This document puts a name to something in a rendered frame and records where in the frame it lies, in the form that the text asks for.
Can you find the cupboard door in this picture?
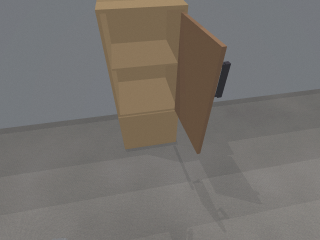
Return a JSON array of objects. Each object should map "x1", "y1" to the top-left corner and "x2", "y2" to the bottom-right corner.
[{"x1": 174, "y1": 12, "x2": 227, "y2": 154}]

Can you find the handle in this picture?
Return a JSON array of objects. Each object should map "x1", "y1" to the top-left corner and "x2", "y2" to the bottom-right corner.
[{"x1": 214, "y1": 61, "x2": 231, "y2": 98}]

